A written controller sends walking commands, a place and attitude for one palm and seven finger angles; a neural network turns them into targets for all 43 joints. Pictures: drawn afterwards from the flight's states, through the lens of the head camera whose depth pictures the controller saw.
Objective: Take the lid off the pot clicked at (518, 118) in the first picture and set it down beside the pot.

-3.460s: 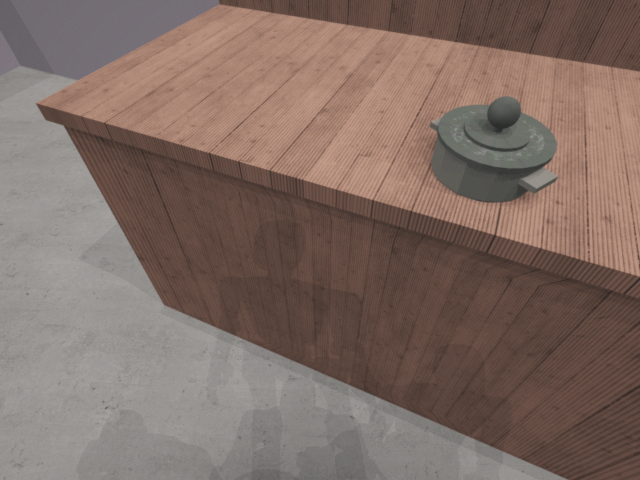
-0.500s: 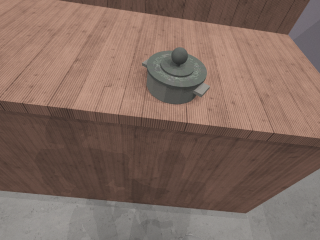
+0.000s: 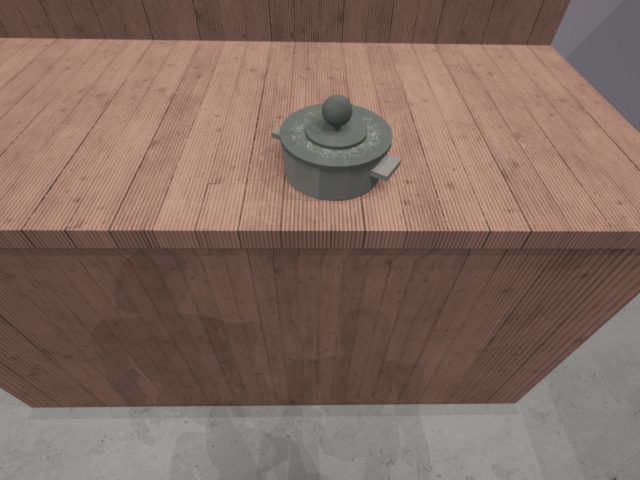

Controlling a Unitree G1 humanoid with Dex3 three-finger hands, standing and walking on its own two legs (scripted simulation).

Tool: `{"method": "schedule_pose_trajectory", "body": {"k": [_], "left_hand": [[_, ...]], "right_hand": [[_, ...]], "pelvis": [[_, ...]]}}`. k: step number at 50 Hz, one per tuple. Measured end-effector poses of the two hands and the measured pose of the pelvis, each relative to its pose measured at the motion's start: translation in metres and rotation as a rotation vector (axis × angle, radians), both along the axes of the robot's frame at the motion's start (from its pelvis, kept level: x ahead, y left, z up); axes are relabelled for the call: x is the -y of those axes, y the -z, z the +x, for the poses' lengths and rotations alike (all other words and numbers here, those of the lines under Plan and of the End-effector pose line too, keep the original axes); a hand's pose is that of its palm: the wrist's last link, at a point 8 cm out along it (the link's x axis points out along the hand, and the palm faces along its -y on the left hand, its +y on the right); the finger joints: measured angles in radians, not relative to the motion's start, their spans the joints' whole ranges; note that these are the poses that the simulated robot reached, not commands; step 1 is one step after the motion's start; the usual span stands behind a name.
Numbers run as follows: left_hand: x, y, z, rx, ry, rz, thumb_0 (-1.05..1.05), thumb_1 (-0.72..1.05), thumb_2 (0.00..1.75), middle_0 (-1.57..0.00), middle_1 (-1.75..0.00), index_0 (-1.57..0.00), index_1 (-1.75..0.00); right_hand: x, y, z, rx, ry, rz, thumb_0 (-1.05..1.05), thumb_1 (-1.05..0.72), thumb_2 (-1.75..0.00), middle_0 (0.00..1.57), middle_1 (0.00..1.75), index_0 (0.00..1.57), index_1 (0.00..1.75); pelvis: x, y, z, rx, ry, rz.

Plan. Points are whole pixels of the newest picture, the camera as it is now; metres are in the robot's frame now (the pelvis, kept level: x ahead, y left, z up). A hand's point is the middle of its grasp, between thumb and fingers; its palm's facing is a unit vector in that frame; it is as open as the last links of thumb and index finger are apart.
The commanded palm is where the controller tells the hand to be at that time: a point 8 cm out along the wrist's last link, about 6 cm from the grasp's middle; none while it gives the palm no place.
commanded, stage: come to a stop and stand still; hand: left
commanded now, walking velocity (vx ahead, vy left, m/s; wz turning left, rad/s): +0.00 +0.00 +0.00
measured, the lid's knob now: (337, 111) +0.59 +0.01 +0.17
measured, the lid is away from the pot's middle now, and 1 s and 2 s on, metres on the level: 0.00 0.00 0.00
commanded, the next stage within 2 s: look again from close up in 1.26 s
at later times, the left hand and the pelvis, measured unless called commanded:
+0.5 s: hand out of the picture -0.05 +0.11 -0.18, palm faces +0.08 -0.99 -0.15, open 7.4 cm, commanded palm none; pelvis +0.00 -0.03 +0.00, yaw +0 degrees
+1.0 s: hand out of the picture +0.02 +0.10 -0.18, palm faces +0.06 -0.99 -0.16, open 7.3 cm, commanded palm none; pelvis +0.04 -0.05 +0.00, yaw +0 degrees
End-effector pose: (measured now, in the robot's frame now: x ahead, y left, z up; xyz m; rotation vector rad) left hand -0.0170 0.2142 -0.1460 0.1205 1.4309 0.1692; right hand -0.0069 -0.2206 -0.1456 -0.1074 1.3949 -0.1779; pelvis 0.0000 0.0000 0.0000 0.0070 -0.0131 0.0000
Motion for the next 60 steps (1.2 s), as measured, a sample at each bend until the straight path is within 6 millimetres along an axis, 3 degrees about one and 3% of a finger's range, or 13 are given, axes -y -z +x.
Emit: {"method": "schedule_pose_trajectory", "body": {"k": [8,15,25,35,47,60], "left_hand": [[0.017,0.003,-0.014,-0.012,-0.003,-0.013,0.01,0.91,0.90,-0.20,-0.30,-0.20,-0.30],[0.031,0.003,-0.031,-0.041,-0.029,-0.022,0.01,0.91,0.90,-0.20,-0.30,-0.20,-0.30],[0.051,0.004,-0.038,-0.082,-0.047,-0.042,0.01,0.91,0.90,-0.20,-0.30,-0.20,-0.30],[0.064,0.006,-0.012,-0.053,-0.040,-0.055,0.01,0.91,0.90,-0.20,-0.30,-0.20,-0.30],[0.063,0.006,0.024,-0.011,-0.022,-0.035,0.01,0.91,0.90,-0.20,-0.30,-0.20,-0.30],[0.058,0.006,0.038,-0.002,-0.019,-0.009,0.01,0.91,0.90,-0.20,-0.30,-0.20,-0.30]], "right_hand": [[-0.004,0.002,-0.036,-0.069,0.029,0.031,0.01,-0.91,-0.90,0.20,0.30,0.20,0.30],[0.002,0.003,-0.041,-0.098,0.021,0.038,0.01,-0.91,-0.90,0.20,0.30,0.20,0.30],[0.012,0.004,-0.015,-0.057,0.004,0.031,0.01,-0.91,-0.90,0.20,0.30,0.20,0.30],[0.028,0.003,0.008,-0.052,-0.011,0.008,0.02,-0.93,-0.90,0.20,0.30,0.20,0.30],[0.041,0.002,0.034,-0.034,-0.019,-0.012,0.02,-0.93,-0.90,0.20,0.30,0.20,0.30],[0.051,0.002,0.061,0.001,-0.031,-0.024,0.02,-0.93,-0.90,0.20,0.30,0.20,0.30]], "pelvis": [[0.011,0.001,-0.006,0.013,-0.002,0.005],[0.019,0.001,-0.008,0.000,-0.009,0.003],[0.031,0.001,0.002,-0.001,-0.008,0.003],[0.038,0.002,0.016,-0.006,-0.008,0.006],[0.046,0.002,0.032,-0.008,-0.004,0.012],[0.050,0.002,0.043,-0.003,-0.002,0.014]]}}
